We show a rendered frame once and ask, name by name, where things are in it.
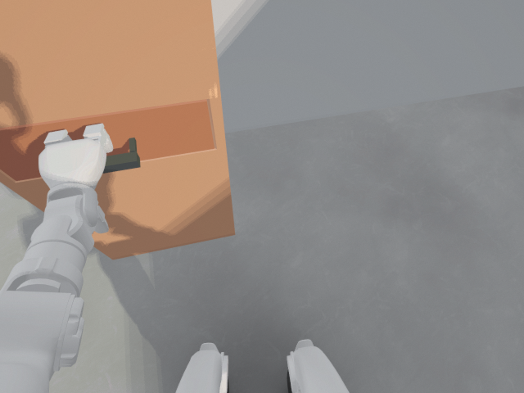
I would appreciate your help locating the robot left thigh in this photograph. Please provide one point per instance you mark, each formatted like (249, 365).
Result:
(207, 372)

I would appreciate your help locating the left robot shin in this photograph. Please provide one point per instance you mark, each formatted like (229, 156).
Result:
(208, 346)

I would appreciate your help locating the cabinet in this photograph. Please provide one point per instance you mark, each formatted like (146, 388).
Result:
(62, 59)

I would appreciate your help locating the drawer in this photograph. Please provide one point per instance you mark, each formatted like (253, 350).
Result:
(159, 131)

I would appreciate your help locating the left robot hand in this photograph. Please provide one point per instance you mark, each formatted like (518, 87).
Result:
(76, 161)

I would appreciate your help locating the handle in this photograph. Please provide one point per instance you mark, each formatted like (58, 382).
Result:
(123, 161)

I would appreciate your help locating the robot left upper arm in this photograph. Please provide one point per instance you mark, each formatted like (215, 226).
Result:
(40, 332)

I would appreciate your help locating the robot left forearm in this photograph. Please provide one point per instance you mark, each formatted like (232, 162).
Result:
(57, 254)

